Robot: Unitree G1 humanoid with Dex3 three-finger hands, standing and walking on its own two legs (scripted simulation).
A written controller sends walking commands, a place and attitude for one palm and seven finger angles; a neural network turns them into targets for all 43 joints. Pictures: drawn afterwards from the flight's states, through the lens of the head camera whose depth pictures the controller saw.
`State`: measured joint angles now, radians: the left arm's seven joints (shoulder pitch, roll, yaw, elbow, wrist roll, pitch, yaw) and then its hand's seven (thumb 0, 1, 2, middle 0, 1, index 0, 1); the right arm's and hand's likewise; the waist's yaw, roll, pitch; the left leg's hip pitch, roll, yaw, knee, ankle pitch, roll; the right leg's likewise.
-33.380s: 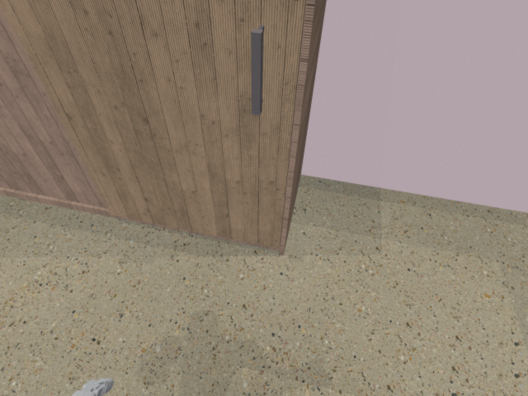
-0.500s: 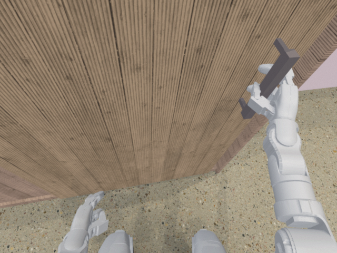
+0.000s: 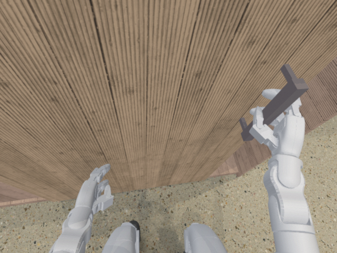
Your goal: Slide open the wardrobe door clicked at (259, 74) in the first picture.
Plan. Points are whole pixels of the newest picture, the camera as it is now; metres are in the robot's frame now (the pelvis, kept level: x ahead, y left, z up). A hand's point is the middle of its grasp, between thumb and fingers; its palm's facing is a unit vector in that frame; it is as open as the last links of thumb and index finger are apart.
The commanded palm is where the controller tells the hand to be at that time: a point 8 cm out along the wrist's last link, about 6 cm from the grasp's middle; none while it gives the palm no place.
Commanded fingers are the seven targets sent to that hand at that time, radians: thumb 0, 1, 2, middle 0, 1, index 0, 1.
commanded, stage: step sideways, sliding the door along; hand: right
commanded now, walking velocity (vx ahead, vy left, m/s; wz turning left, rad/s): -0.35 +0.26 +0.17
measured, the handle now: (263, 108) +0.39 -0.21 +0.10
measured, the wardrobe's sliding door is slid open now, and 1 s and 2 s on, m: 0.22 0.54 0.65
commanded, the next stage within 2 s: stop walking and hold the door there in 1.82 s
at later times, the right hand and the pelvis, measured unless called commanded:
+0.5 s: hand (171, 137) +0.32 +0.00 +0.10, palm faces +0.07 +0.98 -0.21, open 6.2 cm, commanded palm +0.29 +0.00 +0.11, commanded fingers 0.00 -0.90 -0.90 0.45 1.40 0.45 1.40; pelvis -0.05 +0.13 -0.01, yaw +8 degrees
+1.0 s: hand (88, 144) +0.30 +0.14 +0.11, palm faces +0.14 +0.99 -0.09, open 6.2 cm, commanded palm +0.27 +0.16 +0.11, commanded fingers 0.00 -0.90 -0.90 0.45 1.40 0.45 1.40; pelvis -0.12 +0.28 +0.00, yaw +9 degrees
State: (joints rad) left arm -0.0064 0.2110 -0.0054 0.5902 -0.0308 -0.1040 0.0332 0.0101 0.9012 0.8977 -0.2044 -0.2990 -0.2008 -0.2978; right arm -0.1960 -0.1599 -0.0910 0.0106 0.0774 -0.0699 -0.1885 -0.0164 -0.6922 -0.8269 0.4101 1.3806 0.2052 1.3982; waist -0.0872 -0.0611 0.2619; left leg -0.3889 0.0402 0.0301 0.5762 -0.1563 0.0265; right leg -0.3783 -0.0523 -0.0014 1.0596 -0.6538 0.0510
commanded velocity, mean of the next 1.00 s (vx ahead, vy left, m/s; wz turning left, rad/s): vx -0.03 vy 0.29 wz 0.02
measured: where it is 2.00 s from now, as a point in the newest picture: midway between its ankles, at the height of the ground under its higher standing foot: outside the picture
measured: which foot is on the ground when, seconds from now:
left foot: down 0.00-0.10, up 0.12-0.48, down 0.50-0.72, up 0.74-1.00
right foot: up 0.00-0.10, down 0.12-0.50, up 0.52-0.70, down 0.72-1.00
